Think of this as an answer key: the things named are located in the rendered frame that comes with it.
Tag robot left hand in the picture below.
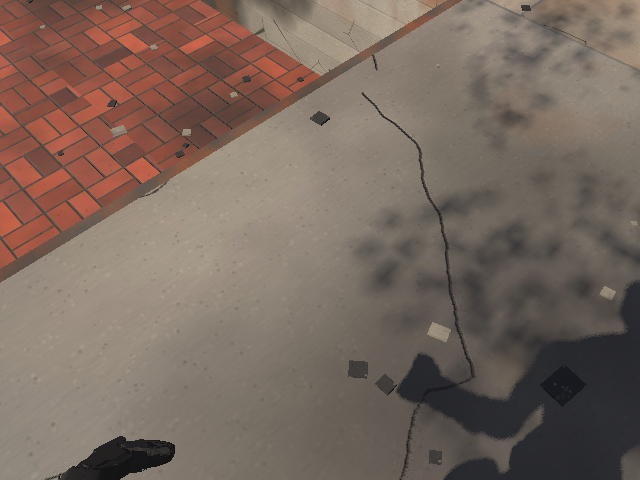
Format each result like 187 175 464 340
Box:
58 436 175 480

